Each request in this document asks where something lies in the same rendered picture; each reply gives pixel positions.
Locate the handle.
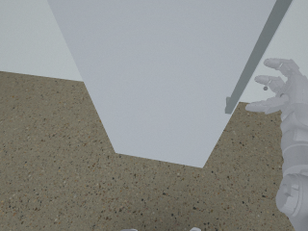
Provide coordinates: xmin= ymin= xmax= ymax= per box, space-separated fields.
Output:
xmin=224 ymin=0 xmax=293 ymax=115

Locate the fridge door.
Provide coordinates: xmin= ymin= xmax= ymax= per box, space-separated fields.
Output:
xmin=47 ymin=0 xmax=295 ymax=168

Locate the robot right hand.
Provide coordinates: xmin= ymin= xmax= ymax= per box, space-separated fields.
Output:
xmin=245 ymin=58 xmax=308 ymax=115

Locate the robot right forearm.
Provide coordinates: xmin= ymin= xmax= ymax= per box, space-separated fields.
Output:
xmin=280 ymin=103 xmax=308 ymax=177

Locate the robot right upper arm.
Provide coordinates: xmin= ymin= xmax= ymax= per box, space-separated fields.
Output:
xmin=275 ymin=173 xmax=308 ymax=231

